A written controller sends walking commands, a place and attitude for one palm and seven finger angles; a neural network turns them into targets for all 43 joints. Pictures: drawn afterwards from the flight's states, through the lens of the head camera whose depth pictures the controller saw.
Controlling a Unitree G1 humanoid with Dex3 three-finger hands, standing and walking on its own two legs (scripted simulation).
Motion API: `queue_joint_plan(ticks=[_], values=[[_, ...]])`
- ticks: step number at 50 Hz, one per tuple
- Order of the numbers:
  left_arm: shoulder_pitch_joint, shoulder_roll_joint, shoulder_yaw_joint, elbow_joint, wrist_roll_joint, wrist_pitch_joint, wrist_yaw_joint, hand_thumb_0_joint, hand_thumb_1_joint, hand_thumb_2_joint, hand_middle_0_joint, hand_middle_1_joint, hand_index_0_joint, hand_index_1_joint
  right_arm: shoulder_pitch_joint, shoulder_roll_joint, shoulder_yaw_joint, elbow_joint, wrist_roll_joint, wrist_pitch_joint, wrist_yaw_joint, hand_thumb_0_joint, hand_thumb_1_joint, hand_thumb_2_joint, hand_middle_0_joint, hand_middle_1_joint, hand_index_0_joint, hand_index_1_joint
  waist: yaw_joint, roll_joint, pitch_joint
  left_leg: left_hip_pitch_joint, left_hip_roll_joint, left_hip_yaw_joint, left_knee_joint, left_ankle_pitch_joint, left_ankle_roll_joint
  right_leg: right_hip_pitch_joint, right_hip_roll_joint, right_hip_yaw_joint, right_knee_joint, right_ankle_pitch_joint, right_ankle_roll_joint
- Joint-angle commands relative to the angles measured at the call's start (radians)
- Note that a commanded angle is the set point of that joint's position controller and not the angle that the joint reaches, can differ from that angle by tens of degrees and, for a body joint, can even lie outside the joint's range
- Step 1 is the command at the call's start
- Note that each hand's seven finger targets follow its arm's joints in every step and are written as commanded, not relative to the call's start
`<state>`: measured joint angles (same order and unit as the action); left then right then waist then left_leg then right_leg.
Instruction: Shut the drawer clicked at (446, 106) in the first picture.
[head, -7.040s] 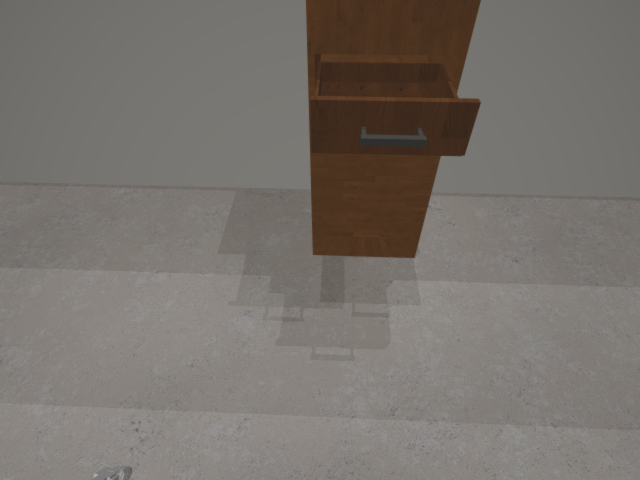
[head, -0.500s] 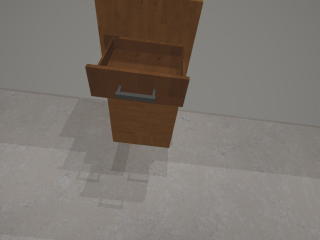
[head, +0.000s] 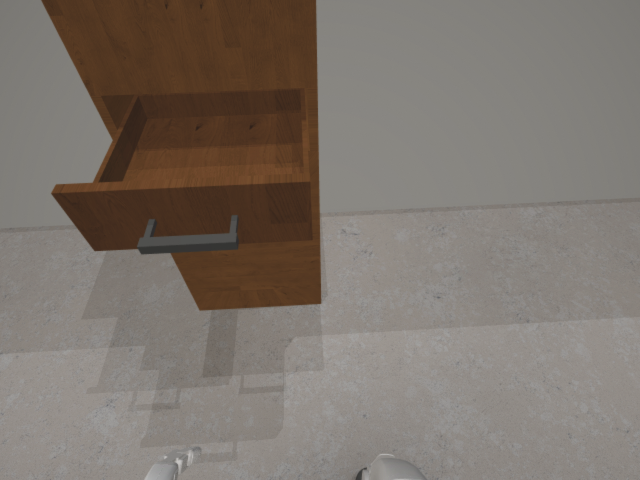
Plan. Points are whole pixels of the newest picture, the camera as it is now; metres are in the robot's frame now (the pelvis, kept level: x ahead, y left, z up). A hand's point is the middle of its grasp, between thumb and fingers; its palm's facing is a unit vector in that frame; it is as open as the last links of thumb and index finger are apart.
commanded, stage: take the last steps up to it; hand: left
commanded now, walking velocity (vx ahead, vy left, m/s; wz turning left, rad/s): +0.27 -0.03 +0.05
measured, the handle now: (191, 233) +0.48 +0.19 +0.00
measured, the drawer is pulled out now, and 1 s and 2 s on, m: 0.27 0.27 0.27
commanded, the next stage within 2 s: come to a stop and stand still in 0.34 s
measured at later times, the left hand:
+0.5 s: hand out of the picture +0.07 +0.12 -0.16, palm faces +0.17 -0.97 -0.16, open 7.3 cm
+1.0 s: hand out of the picture +0.12 +0.14 -0.16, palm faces +0.09 -0.95 -0.29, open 7.3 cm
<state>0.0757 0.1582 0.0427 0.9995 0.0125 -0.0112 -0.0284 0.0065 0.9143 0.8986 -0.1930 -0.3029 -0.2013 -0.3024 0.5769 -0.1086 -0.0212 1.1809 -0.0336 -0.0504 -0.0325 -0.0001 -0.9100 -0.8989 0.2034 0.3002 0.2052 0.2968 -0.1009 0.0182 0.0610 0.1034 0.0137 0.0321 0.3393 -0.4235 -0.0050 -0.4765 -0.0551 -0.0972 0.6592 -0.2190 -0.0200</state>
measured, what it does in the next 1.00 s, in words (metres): walks ahead: right foot, then left foot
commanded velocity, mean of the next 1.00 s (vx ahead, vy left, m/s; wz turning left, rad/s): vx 0.06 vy -0.01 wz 0.03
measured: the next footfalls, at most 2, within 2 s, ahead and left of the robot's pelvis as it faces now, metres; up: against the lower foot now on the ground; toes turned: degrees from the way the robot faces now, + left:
right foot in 0.02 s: +0.15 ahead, -0.12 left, +0.00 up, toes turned -6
left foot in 0.56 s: +0.24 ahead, +0.10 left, +0.00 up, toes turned +8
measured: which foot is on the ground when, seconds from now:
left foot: down 0.00-0.02, up 0.04-0.54, down 0.56-0.96, up 0.98-1.00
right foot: up 0.00-0.00, down 0.02-0.64, up 0.66-0.94, down 0.96-1.00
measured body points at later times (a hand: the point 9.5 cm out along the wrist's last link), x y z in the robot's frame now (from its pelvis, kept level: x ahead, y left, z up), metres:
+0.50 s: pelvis +0.14 -0.03 +0.01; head +0.13 -0.04 +0.46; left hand +0.06 +0.17 -0.14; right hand +0.26 -0.25 -0.13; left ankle +0.20 +0.10 -0.70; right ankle +0.11 -0.11 -0.73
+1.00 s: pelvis +0.10 -0.07 +0.00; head +0.09 -0.09 +0.45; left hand +0.11 +0.19 -0.14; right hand +0.14 -0.31 -0.16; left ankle +0.19 +0.09 -0.71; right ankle +0.07 -0.17 -0.73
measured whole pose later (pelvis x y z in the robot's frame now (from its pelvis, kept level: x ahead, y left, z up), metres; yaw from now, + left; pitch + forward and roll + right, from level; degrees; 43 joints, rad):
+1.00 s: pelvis +0.10 -0.07 +0.00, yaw +2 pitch -2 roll +2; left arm 0.29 0.18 0.05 1.03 0.03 0.01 0.03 0.00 0.92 0.90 -0.19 -0.30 -0.20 -0.30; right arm 0.22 -0.20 -0.08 1.07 -0.03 0.07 -0.02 -0.01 -0.92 -0.90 0.20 0.30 0.20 0.30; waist 0.00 0.03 -0.01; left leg -0.43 0.06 0.06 0.64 -0.32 -0.03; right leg -0.20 -0.05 -0.07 0.60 -0.37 -0.01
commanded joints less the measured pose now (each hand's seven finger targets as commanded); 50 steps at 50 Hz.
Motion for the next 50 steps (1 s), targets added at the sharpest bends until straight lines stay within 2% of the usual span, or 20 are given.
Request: queue_joint_plan(ticks=[1,2,3,4,6,10,19,24,26,28,29,33,38,43,44,46,47,48,49,50], values=[[0.439,0.216,0.068,0.065,0.013,-0.056,0.032,0.0,0.9,0.9,-0.2,-0.3,-0.2,-0.3,0.022,-0.118,-0.031,-0.056,0.03,-0.027,0.006,0.0,-0.9,-0.9,0.2,0.3,0.2,0.3,0.238,-0.198,-0.243,-0.531,0.046,0.032,0.632,0.281,0.034,0.765,-0.254,0.323,-0.19,0.135,-0.132],[0.486,0.278,0.074,0.078,-0.004,-0.054,0.036,0.0,0.9,0.9,-0.2,-0.3,-0.2,-0.3,0.016,-0.105,-0.025,-0.082,0.034,-0.022,0.0,0.0,-0.9,-0.9,0.2,0.3,0.2,0.3,0.215,-0.247,-0.302,-0.618,-0.024,-0.01,0.911,-0.161,0.027,0.747,-0.419,0.602,-0.311,0.238,-0.205],[0.41,0.255,0.069,0.055,-0.014,-0.046,0.042,0.0,0.9,0.9,-0.2,-0.3,-0.2,-0.3,-0.042,-0.118,-0.035,-0.1,0.033,-0.012,0.001,0.0,-0.9,-0.9,0.2,0.3,0.2,0.3,0.198,-0.107,-0.181,-0.646,0.028,-0.066,0.992,-0.118,0.042,0.613,-0.411,0.549,-0.37,0.182,-0.22],[0.317,0.213,0.059,0.041,-0.009,-0.046,0.041,0.0,0.9,0.9,-0.2,-0.3,-0.2,-0.3,-0.083,-0.083,-0.04,-0.097,0.031,-0.009,0.008,0.0,-0.9,-0.9,0.2,0.3,0.2,0.3,0.173,-0.101,-0.099,-0.643,0.069,-0.056,1.016,-0.038,0.041,0.449,-0.373,0.5,-0.404,0.028,-0.198],[0.196,0.114,0.03,0.015,-0.006,-0.053,0.045,0.0,0.9,0.9,-0.2,-0.3,-0.2,-0.3,-0.112,-0.061,-0.039,-0.102,0.015,0.013,0.014,0.0,-0.9,-0.9,0.2,0.3,0.2,0.3,0.105,-0.075,0.038,-0.621,0.118,-0.063,0.967,0.085,0.034,0.204,-0.296,0.331,-0.46,-0.035,-0.147],[0.207,0.055,0.008,0.026,0.003,-0.069,0.049,0.0,0.9,0.9,-0.2,-0.3,-0.2,-0.3,-0.078,-0.041,-0.039,-0.094,0.004,0.042,0.02,0.0,-0.9,-0.9,0.2,0.3,0.2,0.3,0.05,-0.106,0.023,-0.576,0.118,-0.025,0.84,0.173,-0.005,0.12,-0.208,0.141,-0.49,0.115,-0.119],[0.346,0.088,0.005,0.07,0.008,-0.083,0.05,0.0,0.9,0.9,-0.2,-0.3,-0.2,-0.3,-0.363,-0.074,-0.036,-0.189,0.011,0.035,0.039,0.0,-0.9,-0.9,0.2,0.3,0.2,0.3,0.114,-0.077,0.013,-0.666,0.11,0.003,0.506,0.191,-0.036,0.347,-0.232,0.156,-0.454,0.359,-0.153],[0.379,0.086,-0.003,0.107,0.011,-0.062,0.06,0.0,0.9,0.9,-0.2,-0.3,-0.2,-0.3,-0.434,-0.055,-0.015,-0.191,0.02,0.02,0.027,0.0,-0.9,-0.9,0.2,0.3,0.2,0.3,0.139,-0.11,-0.002,-0.464,0.056,0.025,0.26,0.165,-0.028,0.36,-0.211,0.122,-0.354,0.57,-0.132],[0.362,0.067,-0.015,0.121,0.002,-0.047,0.067,0.0,0.9,0.9,-0.2,-0.3,-0.2,-0.3,-0.354,-0.063,-0.008,-0.151,0.022,0.012,0.013,0.0,-0.9,-0.9,0.2,0.3,0.2,0.3,0.102,-0.102,-0.062,-0.274,0.046,0.022,0.071,0.43,-0.023,0.343,-0.131,0.062,-0.234,0.583,-0.059],[0.422,0.014,-0.032,0.124,-0.005,-0.033,0.078,0.0,0.9,0.9,-0.2,-0.3,-0.2,-0.3,-0.278,-0.155,-0.02,-0.126,0.026,0.0,-0.005,0.0,-0.9,-0.9,0.2,0.3,0.2,0.3,0.101,0.023,-0.167,-0.021,0.236,-0.087,0.163,1.091,0.053,0.223,-0.06,0.04,-0.168,0.239,0.016],[0.44,0.006,-0.033,0.132,-0.004,-0.022,0.087,0.0,0.9,0.9,-0.2,-0.3,-0.2,-0.3,-0.272,-0.181,-0.026,-0.118,0.029,0.012,-0.011,0.0,-0.9,-0.9,0.2,0.3,0.2,0.3,0.101,0.068,-0.167,-0.009,0.296,-0.106,0.162,1.186,0.095,0.214,-0.04,0.038,-0.183,0.01,0.029],[0.403,0.053,-0.01,0.105,0.006,0.03,0.08,0.0,0.9,0.9,-0.2,-0.3,-0.2,-0.3,-0.297,-0.197,-0.035,-0.114,0.032,0.04,-0.038,0.0,-0.9,-0.9,0.2,0.3,0.2,0.3,0.096,0.171,-0.027,-0.201,0.366,-0.179,0.009,1.141,0.186,0.158,-0.007,0.052,0.125,-0.345,0.043],[0.383,0.04,0.023,0.059,0.011,0.053,0.071,0.0,0.9,0.9,-0.2,-0.3,-0.2,-0.3,-0.368,-0.184,-0.06,-0.167,0.018,0.05,-0.038,0.0,-0.9,-0.9,0.2,0.3,0.2,0.3,0.113,0.063,-0.098,-0.282,0.35,-0.157,0.001,0.799,0.217,0.094,-0.002,0.111,0.379,-0.293,0.043],[0.375,0.006,0.021,0.035,0.009,0.05,0.055,0.0,0.9,0.9,-0.2,-0.3,-0.2,-0.3,-0.426,-0.201,-0.07,-0.19,0.001,0.06,-0.008,0.0,-0.9,-0.9,0.2,0.3,0.2,0.3,0.119,0.168,-0.135,-0.423,0.277,-0.144,-0.094,0.128,0.146,0.234,0.009,0.038,0.144,-0.258,0.03],[0.409,0.002,0.019,0.047,0.006,0.045,0.055,0.0,0.9,0.9,-0.2,-0.3,-0.2,-0.3,-0.44,-0.202,-0.072,-0.189,-0.002,0.065,-0.003,0.0,-0.9,-0.9,0.2,0.3,0.2,0.3,0.138,0.192,-0.127,-0.477,0.255,-0.137,-0.111,-0.016,0.118,0.309,0.017,0.016,0.051,-0.226,0.022],[0.509,0.032,0.022,0.091,0.014,0.033,0.056,0.0,0.9,0.9,-0.2,-0.3,-0.2,-0.3,-0.441,-0.165,-0.066,-0.186,0.004,0.078,0.005,0.0,-0.9,-0.9,0.2,0.3,0.2,0.3,0.181,0.079,-0.078,-0.631,0.144,-0.069,-0.024,-0.191,0.042,0.477,0.025,0.003,-0.221,-0.142,0.024],[0.502,0.098,0.024,0.084,0.027,0.023,0.06,0.0,0.9,0.9,-0.2,-0.3,-0.2,-0.3,-0.427,-0.1,-0.053,-0.196,0.018,0.091,0.011,0.0,-0.9,-0.9,0.2,0.3,0.2,0.3,0.177,-0.159,-0.018,-0.691,0.038,0.008,0.2,-0.171,-0.016,0.4,-0.127,0.229,-0.45,-0.416,-0.015],[0.399,0.174,0.024,0.037,0.025,0.027,0.063,0.0,0.9,0.9,-0.2,-0.3,-0.2,-0.3,-0.46,-0.069,-0.051,-0.228,0.017,0.098,0.021,0.0,-0.9,-0.9,0.2,0.3,0.2,0.3,0.167,-0.331,0.093,-0.707,0.005,0.037,0.389,-0.089,-0.042,0.172,-0.313,0.48,-0.636,-0.696,-0.086],[0.288,0.194,0.023,-0.012,0.021,0.027,0.067,0.0,0.9,0.9,-0.2,-0.3,-0.2,-0.3,-0.461,-0.12,-0.061,-0.238,0.008,0.102,0.027,0.0,-0.9,-0.9,0.2,0.3,0.2,0.3,0.139,-0.233,0.156,-0.636,0.037,-0.027,0.514,-0.034,-0.029,-0.015,-0.36,0.513,-0.686,-0.726,-0.117],[0.219,0.191,0.033,-0.025,0.018,0.01,0.069,0.0,0.9,0.9,-0.2,-0.3,-0.2,-0.3,-0.427,-0.125,-0.063,-0.215,0.003,0.103,0.033,0.0,-0.9,-0.9,0.2,0.3,0.2,0.3,0.113,-0.227,0.164,-0.631,0.043,-0.057,0.576,0.05,-0.021,-0.037,-0.325,0.494,-0.679,-0.655,-0.103]])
